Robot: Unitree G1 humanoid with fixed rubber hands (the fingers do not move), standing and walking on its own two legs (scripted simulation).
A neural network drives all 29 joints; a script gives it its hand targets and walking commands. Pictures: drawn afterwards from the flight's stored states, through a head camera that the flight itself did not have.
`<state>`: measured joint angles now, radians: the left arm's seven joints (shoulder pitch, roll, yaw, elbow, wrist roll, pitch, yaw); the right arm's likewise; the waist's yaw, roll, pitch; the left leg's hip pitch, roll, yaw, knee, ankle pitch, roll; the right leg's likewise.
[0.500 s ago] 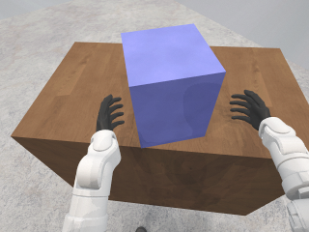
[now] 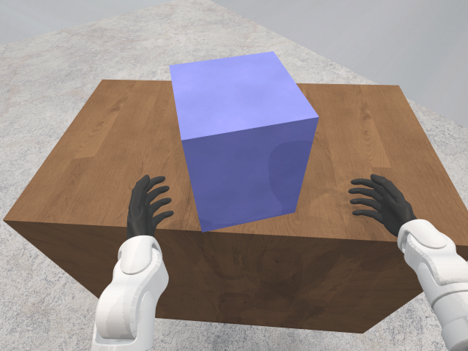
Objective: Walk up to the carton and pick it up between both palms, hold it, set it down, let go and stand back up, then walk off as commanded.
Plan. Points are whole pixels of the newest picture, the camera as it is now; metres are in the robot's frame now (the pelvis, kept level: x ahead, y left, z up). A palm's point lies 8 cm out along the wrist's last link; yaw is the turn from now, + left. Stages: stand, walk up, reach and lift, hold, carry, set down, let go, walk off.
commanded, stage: set down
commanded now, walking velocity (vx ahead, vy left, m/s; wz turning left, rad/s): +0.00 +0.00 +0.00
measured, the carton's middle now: (236, 144) +0.49 +0.07 +0.09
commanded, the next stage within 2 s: none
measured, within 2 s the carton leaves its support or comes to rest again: neither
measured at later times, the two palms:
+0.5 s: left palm (147, 248) +0.24 +0.17 +0.11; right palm (419, 249) +0.31 -0.24 +0.05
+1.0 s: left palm (141, 264) +0.23 +0.18 +0.09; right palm (429, 270) +0.29 -0.25 +0.03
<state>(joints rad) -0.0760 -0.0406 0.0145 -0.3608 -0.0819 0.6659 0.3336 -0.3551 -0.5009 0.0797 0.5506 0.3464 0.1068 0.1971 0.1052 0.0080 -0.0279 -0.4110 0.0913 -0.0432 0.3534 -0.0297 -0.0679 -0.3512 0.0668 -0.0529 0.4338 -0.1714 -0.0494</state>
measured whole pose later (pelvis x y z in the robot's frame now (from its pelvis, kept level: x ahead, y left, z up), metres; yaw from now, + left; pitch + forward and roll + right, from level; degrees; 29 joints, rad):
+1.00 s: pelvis +0.01 -0.01 +0.00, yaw +0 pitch -2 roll +0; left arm 0.18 -0.01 0.01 -0.41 -0.07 0.60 0.31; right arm -0.01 -0.51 0.07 0.33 0.37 0.09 0.16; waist 0.06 0.00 0.03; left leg -0.25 0.09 -0.04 0.33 -0.06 -0.07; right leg -0.20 0.07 -0.05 0.43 -0.21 -0.05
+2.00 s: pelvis +0.02 -0.01 +0.00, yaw +0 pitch -1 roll +0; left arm 0.26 0.14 0.03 -0.11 -0.07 0.39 0.15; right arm 0.15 -0.35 0.07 0.25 0.33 0.08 0.07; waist 0.05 -0.03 0.05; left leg -0.25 0.08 -0.04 0.33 -0.07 -0.07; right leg -0.20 0.06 -0.05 0.43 -0.23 -0.05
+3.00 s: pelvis +0.03 +0.00 +0.00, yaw +1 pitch -1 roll +0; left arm 0.27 0.23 0.03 0.23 -0.07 0.22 0.03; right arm 0.16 -0.19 0.07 0.52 0.16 -0.08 -0.02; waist 0.03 -0.04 0.08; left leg -0.25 0.07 -0.04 0.36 -0.10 -0.07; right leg -0.18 0.05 -0.05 0.43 -0.24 -0.05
